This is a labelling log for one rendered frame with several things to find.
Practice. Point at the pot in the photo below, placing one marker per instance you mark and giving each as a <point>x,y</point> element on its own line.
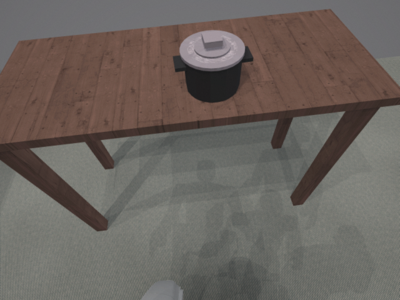
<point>212,86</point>

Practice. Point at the knob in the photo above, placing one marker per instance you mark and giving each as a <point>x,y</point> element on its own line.
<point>212,39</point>

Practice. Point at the lid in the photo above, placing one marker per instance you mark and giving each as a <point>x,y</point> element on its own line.
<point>193,53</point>

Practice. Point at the robot left thigh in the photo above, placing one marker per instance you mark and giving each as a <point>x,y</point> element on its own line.
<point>164,290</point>

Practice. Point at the table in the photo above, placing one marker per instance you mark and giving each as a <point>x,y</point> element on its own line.
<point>117,84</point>

